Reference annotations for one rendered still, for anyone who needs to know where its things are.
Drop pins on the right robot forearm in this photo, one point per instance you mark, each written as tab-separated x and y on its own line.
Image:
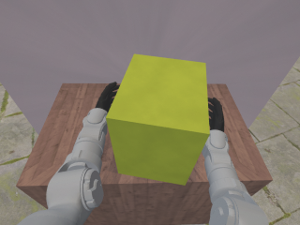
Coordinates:
221	174

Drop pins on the left robot forearm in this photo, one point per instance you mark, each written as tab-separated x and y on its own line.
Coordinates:
88	148

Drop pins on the left robot upper arm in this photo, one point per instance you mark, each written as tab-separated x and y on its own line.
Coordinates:
71	197

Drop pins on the carton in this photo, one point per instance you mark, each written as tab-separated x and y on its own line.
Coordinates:
159	119

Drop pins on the right robot upper arm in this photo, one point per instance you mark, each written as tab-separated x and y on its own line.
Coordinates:
227	210

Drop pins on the right robot hand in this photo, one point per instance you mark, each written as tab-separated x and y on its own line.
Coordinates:
217	117

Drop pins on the left robot hand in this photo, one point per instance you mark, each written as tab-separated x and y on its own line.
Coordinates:
107	96

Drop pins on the pedestal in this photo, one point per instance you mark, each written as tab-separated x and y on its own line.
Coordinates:
133	200

